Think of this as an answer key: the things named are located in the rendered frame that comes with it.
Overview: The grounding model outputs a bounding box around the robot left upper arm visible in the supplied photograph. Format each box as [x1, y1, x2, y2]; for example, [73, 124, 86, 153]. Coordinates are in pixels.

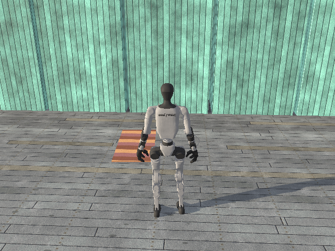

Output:
[143, 106, 157, 134]

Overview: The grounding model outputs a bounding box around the left robot forearm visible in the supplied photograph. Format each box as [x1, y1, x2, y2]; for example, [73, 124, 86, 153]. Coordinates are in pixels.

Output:
[138, 127, 148, 150]

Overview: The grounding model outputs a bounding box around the robot right upper arm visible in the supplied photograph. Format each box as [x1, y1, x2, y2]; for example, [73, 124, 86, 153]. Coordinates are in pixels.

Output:
[178, 106, 192, 135]

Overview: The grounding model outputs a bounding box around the right robot forearm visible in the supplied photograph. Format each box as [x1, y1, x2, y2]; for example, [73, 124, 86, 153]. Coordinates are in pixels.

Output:
[187, 127, 197, 151]

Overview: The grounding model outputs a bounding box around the robot left hand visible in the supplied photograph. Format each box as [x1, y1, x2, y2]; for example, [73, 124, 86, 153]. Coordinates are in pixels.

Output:
[137, 149, 149, 162]

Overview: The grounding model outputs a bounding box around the robot right hand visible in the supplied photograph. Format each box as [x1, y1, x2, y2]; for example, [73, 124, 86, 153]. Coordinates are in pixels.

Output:
[186, 150, 198, 163]

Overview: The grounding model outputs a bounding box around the right robot foot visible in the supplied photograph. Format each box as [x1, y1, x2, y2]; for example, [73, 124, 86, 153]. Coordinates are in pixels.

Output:
[176, 201, 185, 214]

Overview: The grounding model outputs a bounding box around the robot right thigh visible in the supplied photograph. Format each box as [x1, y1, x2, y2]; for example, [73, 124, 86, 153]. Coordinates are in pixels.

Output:
[175, 146, 185, 182]

